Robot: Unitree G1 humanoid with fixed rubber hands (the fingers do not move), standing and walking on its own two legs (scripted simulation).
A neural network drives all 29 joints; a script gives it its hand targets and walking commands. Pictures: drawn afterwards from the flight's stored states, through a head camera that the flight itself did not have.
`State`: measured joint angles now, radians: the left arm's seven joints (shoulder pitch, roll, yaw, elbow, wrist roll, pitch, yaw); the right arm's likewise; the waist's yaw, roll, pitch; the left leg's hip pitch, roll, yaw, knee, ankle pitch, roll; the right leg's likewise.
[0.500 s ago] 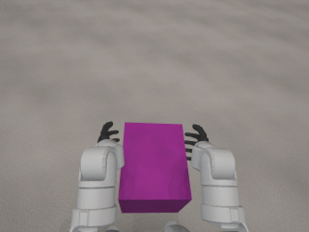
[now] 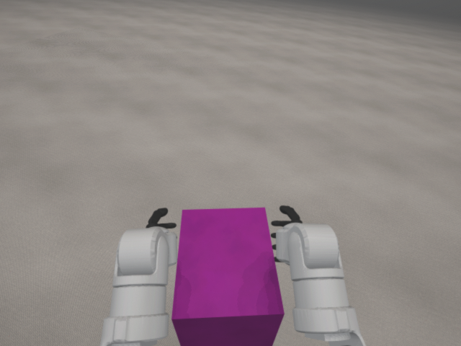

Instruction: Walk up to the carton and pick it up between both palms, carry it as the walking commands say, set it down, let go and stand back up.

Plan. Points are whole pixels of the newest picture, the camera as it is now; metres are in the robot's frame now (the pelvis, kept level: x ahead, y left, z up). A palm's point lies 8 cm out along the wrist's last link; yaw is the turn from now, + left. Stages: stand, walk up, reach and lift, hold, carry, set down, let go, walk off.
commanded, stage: carry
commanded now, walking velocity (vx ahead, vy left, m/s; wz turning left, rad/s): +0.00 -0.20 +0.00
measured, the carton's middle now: (225, 277) +0.28 +0.00 +0.00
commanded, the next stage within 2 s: none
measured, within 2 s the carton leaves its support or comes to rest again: neither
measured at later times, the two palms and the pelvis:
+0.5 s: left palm (213, 282) +0.22 +0.03 +0.09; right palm (365, 289) +0.21 -0.21 +0.09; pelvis -0.11 -0.08 +0.01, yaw +1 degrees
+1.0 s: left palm out of the picture +0.10 -0.01 +0.09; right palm (409, 345) +0.14 -0.24 +0.08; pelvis -0.19 -0.16 +0.01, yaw +4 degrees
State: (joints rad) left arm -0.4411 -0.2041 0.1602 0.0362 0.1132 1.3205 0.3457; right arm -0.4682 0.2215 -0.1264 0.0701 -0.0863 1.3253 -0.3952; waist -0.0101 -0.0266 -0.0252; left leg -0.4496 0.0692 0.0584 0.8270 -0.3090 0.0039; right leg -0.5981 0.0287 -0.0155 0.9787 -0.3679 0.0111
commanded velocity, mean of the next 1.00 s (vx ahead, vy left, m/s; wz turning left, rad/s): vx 0.00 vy -0.20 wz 0.00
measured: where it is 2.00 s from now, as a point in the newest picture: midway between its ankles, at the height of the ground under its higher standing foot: outside the picture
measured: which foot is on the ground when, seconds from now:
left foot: down 0.00-0.26, up 0.28-0.36, down 0.38-0.56, up 0.58-0.78, down 0.80-1.00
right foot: up 0.00-0.18, down 0.20-0.86, up 0.88-1.00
